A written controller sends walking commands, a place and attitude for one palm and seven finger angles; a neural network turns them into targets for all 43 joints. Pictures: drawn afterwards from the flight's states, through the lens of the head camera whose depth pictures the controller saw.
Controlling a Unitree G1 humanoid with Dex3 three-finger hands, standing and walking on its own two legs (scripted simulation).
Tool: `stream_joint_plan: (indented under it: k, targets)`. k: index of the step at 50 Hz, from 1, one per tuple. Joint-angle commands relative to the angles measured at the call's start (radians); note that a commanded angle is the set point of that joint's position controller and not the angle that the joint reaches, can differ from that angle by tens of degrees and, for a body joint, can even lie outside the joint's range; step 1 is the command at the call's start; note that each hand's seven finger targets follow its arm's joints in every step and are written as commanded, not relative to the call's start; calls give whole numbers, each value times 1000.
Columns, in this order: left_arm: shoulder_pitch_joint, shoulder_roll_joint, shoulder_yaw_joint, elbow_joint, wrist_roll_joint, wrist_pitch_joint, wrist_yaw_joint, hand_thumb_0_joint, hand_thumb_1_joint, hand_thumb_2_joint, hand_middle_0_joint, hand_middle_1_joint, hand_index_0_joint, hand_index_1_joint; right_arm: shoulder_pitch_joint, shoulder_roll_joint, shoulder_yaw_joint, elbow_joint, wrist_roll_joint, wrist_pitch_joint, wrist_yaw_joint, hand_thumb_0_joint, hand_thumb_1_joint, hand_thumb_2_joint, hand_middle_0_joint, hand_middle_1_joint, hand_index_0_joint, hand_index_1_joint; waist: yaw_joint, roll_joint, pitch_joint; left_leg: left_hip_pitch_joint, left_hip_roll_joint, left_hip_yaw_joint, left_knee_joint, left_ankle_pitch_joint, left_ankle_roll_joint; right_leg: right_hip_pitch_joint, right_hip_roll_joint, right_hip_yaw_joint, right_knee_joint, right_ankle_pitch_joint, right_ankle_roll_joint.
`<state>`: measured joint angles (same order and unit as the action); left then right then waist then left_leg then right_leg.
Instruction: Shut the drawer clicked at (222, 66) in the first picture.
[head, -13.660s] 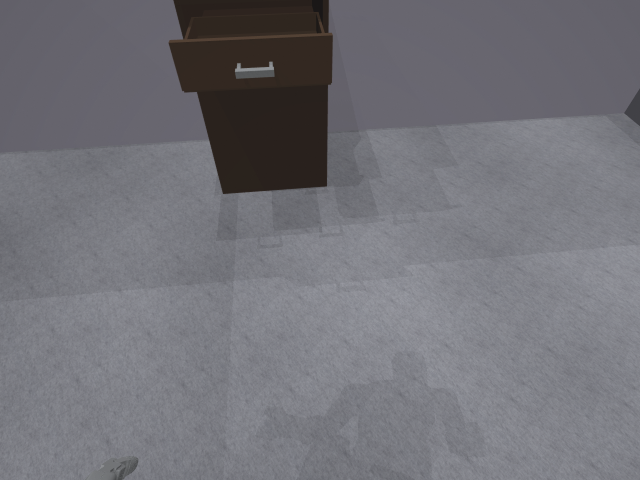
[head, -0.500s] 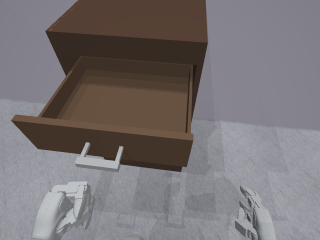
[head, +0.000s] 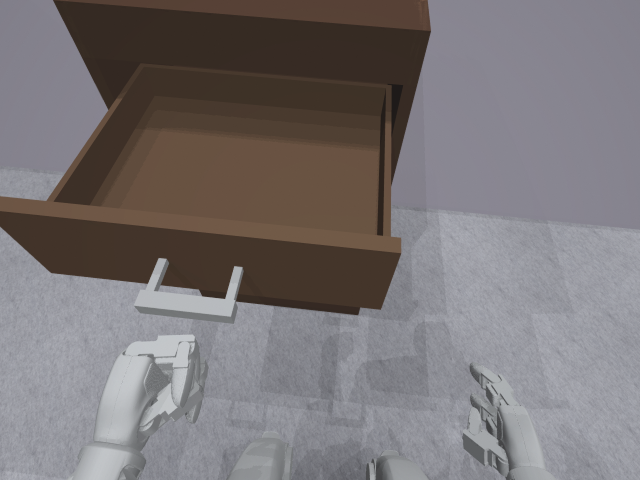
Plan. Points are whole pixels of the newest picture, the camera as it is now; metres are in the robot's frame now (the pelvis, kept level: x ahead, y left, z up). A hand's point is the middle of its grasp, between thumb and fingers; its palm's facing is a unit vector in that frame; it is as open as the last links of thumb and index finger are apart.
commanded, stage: bring the fist close to the handle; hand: left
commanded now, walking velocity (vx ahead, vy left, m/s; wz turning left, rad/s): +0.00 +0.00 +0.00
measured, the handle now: (193, 289) +0.32 +0.17 +0.06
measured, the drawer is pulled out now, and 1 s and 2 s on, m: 0.29 0.29 0.17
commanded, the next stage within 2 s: push the drawer shut in 0.38 s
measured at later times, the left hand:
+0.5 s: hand (196, 383) +0.22 +0.14 +0.06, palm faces -0.07 -1.00 -0.05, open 3.3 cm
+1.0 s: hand (204, 359) +0.24 +0.14 +0.05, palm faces -0.09 -0.99 -0.05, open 2.9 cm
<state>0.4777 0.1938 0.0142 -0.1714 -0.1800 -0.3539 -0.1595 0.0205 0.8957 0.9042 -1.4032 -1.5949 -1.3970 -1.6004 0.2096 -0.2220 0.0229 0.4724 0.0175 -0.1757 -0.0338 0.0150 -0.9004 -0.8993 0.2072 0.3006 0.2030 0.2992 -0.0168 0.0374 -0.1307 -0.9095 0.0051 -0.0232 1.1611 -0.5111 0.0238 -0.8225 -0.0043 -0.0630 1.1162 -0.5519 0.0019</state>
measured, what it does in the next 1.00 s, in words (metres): stands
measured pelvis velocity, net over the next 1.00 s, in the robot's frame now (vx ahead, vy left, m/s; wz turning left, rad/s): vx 0.00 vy -0.01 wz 0.01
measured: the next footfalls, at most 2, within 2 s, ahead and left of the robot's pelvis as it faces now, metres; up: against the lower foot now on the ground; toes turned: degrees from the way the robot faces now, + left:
none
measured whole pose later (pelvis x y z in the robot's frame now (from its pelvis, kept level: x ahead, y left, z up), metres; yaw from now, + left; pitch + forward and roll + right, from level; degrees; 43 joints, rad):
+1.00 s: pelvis +0.00 -0.01 +0.00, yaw +0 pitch +16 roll -3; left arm 0.34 0.23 0.06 -0.05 -0.22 -0.35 -0.19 -0.02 0.79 0.91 -1.40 -1.59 -1.40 -1.60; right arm 0.23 -0.25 0.03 0.50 0.02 -0.14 -0.04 0.01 -0.90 -0.90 0.21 0.30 0.20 0.30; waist -0.03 0.05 -0.14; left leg -0.92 0.01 -0.04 1.15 -0.51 0.01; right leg -0.83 0.01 -0.08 1.11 -0.55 -0.02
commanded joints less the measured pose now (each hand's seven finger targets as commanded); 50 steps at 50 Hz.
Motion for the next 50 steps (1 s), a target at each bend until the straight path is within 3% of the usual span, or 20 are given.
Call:
stream_joint_plan:
  k: [1, 4, 7, 9, 13, 15, 18, 22, 24, 27, 28, 30, 33, 35, 37, 38, 42, 48, 50]
  targets:
    - [-37, 67, 31, -250, -15, -71, 5, 0, 900, 900, -1400, -1600, -1400, -1600, -34, -133, -57, -172, 4, -40, -7, 0, -900, -900, 200, 300, 200, 300, -10, 31, -251, 235, 10, -45, -185, 232, -8, 48, 20, -12, -137, 203, -30]
    - [43, 90, 61, -262, -18, -42, 5, 0, 900, 900, -1400, -1600, -1400, -1600, -29, -128, -64, -185, 9, -22, -7, 0, -900, -900, 200, 300, 200, 300, 7, 18, -300, 251, 8, -30, -186, 292, -6, 109, 21, -6, -146, 269, -29]
    - [55, 112, 97, -222, -18, -14, 9, 0, 900, 900, -1400, -1600, -1400, -1600, -32, -123, -65, -175, 13, 0, -10, 0, -900, -900, 200, 300, 200, 300, 3, 1, -250, 225, 8, -27, -189, 295, -6, 117, 25, -8, -155, 285, -29]
    - [45, 69, 53, -224, -21, -12, 9, 0, 900, 900, -1400, -1600, -1400, -1600, -35, -121, -61, -186, 15, 5, -9, 0, -900, -900, 200, 300, 200, 300, -12, -12, -202, 202, 6, -26, -192, 257, -5, 98, 23, -12, -165, 256, -24]
    - [27, 87, 82, -198, -30, -36, 5, 0, 900, 900, -1400, -1600, -1400, -1600, -30, -127, -63, -176, 13, 4, -16, 0, -900, -900, 200, 300, 200, 300, -25, -48, -174, 169, 5, -22, -173, 208, 0, 78, 25, 1, -178, 217, -22]
    - [16, 86, 69, -220, -36, -57, -5, 0, 900, 900, -1400, -1600, -1400, -1600, -29, -127, -60, -179, 11, -3, -16, 0, -900, -900, 200, 300, 200, 300, -25, -17, -195, 175, 3, -21, -167, 208, 1, 77, 22, 5, -173, 216, -23]
    - [6, 123, 103, -240, -39, -82, -11, 0, 900, 900, -1400, -1600, -1400, -1600, -22, -127, -62, -171, 10, -7, -18, 0, -900, -900, 200, 300, 200, 300, -18, 14, -229, 190, 3, -18, -158, 240, 1, 93, 21, 11, -165, 243, -27]
    - [10, 124, 105, -227, -43, -82, -20, 0, 900, 900, -1400, -1600, -1400, -1600, -29, -128, -62, -163, 11, -10, -17, 0, -900, -900, 200, 300, 200, 300, -17, 41, -237, 201, 3, -18, -156, 265, 1, 95, 22, 10, -161, 267, -28]
    - [29, 96, 83, -213, -47, -69, -25, 0, 900, 900, -1400, -1600, -1400, -1600, -23, -126, -64, -168, 14, -9, -16, 0, -900, -900, 200, 300, 200, 300, -22, 17, -225, 205, 4, -17, -164, 261, 0, 98, 22, 4, -169, 270, -24]
    - [-43, 118, 98, -166, -43, -46, -23, 0, 900, 900, -1400, -1600, -1400, -1600, -26, -137, -61, -157, 13, -4, -23, 0, -900, -900, 200, 300, 200, 300, -41, -19, -181, 167, 4, -19, -154, 215, 4, 74, 24, 12, -184, 229, -20]
    - [-74, 121, 95, -180, -40, -49, -22, 0, 900, 900, -1400, -1600, -1400, -1600, -21, -139, -58, -158, 12, -5, -23, 0, -900, -900, 200, 300, 200, 300, -42, 2, -192, 175, 3, -21, -156, 218, 3, 69, 23, 11, -177, 229, -22]
    - [-74, 103, 75, -187, -39, -46, -19, 0, 900, 900, -1400, -1600, -1400, -1600, -17, -138, -59, -166, 12, -8, -22, 0, -900, -900, 200, 300, 200, 300, -38, -5, -213, 193, 5, -20, -159, 234, 4, 78, 22, 8, -174, 246, -21]
    - [-102, 126, 104, -185, -39, -45, -9, 0, 900, 900, -1400, -1600, -1400, -1600, -13, -139, -58, -159, 9, -8, -22, 0, -900, -900, 200, 300, 200, 300, -29, 12, -250, 214, 4, -17, -159, 273, 2, 98, 20, 10, -168, 288, -23]
    - [-93, 126, 118, -162, -47, -39, -7, 0, 900, 900, -1400, -1600, -1400, -1600, -10, -136, -58, -160, 8, -6, -18, 0, -900, -900, 200, 300, 200, 300, -22, -21, -261, 204, 2, -13, -160, 283, 2, 128, 20, 14, -173, 312, -21]
    - [-120, 156, 150, -122, -40, -33, -1, 0, 900, 900, -1400, -1600, -1400, -1600, -15, -141, -58, -149, 9, 2, -20, 0, -900, -900, 200, 300, 200, 300, -23, -26, -237, 184, 3, -8, -156, 278, 2, 126, 21, 19, -176, 312, -21]
    - [-144, 122, 115, -116, -41, -30, -6, 0, 900, 900, -1400, -1600, -1400, -1600, -15, -139, -51, -154, 8, 3, -17, 0, -900, -900, 200, 300, 200, 300, -31, -15, -225, 180, -1, -7, -159, 261, 2, 119, 19, 20, -180, 298, -19]
    - [-231, 145, 133, -108, -46, -41, -5, 0, 900, 900, -1400, -1600, -1400, -1600, -15, -148, -50, -135, 8, -4, -18, 0, -900, -900, 200, 300, 200, 300, -42, 10, -211, 182, 2, -11, -154, 248, 1, 93, 20, 20, -181, 273, -22]
    - [-331, 123, 93, -103, -50, -61, -15, 0, 900, 900, -1400, -1600, -1400, -1600, -10, -155, -48, -118, 7, -20, -21, 0, -900, -900, 200, 300, 200, 300, -59, 8, -253, 207, 3, -20, -155, 233, 4, 76, 17, 17, -183, 247, -19]
    - [-381, 119, 85, -78, -51, -61, -17, 0, 900, 900, -1400, -1600, -1400, -1600, -16, -157, -46, -110, 9, -24, -23, 0, -900, -900, 200, 300, 200, 300, -63, 4, -231, 197, 3, -23, -161, 194, 3, 61, 18, 18, -192, 199, -19]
